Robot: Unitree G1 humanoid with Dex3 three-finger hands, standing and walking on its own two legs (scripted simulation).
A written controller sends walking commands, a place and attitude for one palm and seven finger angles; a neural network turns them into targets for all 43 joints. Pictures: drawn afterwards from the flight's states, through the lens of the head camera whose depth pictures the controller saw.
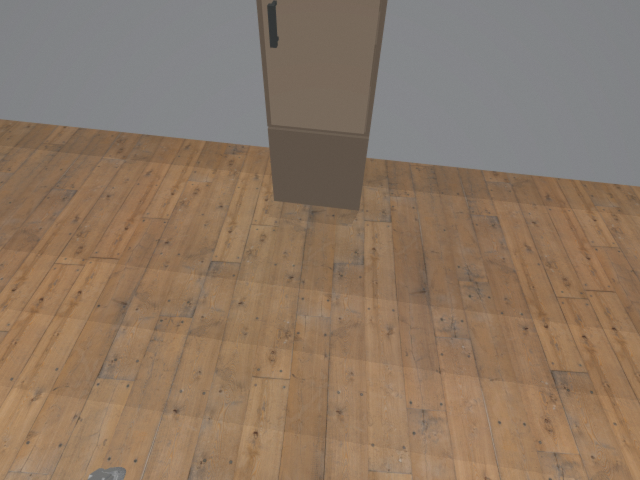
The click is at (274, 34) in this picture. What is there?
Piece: cupboard door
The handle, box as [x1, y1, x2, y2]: [267, 0, 278, 47]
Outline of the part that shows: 273,0 271,3 267,5 270,47 276,47 278,36 276,35 275,21 276,1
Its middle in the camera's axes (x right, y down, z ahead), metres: -0.15 -0.67 +1.21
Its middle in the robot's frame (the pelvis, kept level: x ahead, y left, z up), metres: +1.35 +0.23 +0.03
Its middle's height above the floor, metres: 0.80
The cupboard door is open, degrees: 0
